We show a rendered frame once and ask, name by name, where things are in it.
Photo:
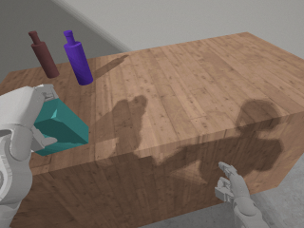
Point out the right robot hand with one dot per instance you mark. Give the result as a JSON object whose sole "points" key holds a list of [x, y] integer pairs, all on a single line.
{"points": [[235, 187]]}

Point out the robot left forearm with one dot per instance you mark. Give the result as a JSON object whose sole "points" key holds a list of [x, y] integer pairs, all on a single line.
{"points": [[15, 175]]}

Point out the robot right forearm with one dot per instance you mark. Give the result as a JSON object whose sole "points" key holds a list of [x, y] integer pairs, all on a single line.
{"points": [[247, 215]]}

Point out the table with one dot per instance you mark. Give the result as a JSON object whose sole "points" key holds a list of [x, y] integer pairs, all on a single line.
{"points": [[160, 120]]}

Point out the left robot hand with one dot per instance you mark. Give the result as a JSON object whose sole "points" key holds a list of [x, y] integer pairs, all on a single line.
{"points": [[22, 107]]}

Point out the sponge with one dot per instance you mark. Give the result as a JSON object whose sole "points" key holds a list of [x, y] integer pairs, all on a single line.
{"points": [[56, 120]]}

